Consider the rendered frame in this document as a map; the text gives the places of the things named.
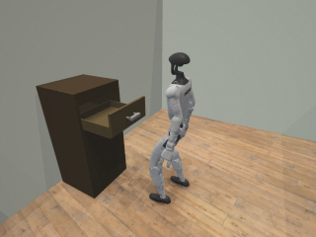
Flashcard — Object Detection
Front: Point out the drawer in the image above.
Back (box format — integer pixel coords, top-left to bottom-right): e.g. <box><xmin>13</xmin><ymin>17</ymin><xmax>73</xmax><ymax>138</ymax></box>
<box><xmin>80</xmin><ymin>96</ymin><xmax>146</xmax><ymax>139</ymax></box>

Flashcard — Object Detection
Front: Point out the robot right forearm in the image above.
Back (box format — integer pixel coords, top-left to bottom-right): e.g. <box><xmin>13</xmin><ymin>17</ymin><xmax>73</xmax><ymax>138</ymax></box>
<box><xmin>183</xmin><ymin>105</ymin><xmax>195</xmax><ymax>124</ymax></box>

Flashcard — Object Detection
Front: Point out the robot left thigh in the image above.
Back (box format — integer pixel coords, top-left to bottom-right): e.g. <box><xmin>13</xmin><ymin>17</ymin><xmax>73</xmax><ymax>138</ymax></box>
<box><xmin>149</xmin><ymin>134</ymin><xmax>177</xmax><ymax>173</ymax></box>

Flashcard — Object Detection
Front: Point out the left robot foot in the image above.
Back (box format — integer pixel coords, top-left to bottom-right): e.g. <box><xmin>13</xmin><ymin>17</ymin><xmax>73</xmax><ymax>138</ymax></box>
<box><xmin>149</xmin><ymin>194</ymin><xmax>171</xmax><ymax>204</ymax></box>

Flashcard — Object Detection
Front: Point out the right robot upper arm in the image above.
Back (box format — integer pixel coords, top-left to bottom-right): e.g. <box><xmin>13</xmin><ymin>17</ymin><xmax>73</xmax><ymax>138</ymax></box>
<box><xmin>186</xmin><ymin>77</ymin><xmax>196</xmax><ymax>108</ymax></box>

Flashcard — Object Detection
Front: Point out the cabinet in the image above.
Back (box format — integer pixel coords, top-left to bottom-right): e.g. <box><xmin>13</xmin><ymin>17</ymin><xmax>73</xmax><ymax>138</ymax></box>
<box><xmin>36</xmin><ymin>74</ymin><xmax>126</xmax><ymax>198</ymax></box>

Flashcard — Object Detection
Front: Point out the handle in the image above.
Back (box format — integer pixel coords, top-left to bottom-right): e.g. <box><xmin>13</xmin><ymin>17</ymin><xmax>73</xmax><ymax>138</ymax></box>
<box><xmin>126</xmin><ymin>113</ymin><xmax>141</xmax><ymax>121</ymax></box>

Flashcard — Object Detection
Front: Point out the left robot upper arm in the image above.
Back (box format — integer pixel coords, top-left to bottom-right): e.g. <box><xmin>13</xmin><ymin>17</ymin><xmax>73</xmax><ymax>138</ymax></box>
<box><xmin>165</xmin><ymin>85</ymin><xmax>184</xmax><ymax>124</ymax></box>

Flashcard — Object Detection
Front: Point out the left robot hand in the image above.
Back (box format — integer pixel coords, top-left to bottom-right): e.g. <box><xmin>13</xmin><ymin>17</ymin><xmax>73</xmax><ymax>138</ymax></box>
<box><xmin>159</xmin><ymin>148</ymin><xmax>174</xmax><ymax>168</ymax></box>

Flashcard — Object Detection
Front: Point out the robot left forearm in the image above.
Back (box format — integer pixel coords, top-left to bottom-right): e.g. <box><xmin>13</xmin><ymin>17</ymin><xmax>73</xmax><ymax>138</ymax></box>
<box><xmin>166</xmin><ymin>117</ymin><xmax>181</xmax><ymax>151</ymax></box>

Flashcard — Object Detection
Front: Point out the right robot hand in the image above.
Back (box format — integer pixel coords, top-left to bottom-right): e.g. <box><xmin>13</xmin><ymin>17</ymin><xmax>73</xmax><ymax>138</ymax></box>
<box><xmin>183</xmin><ymin>122</ymin><xmax>189</xmax><ymax>137</ymax></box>

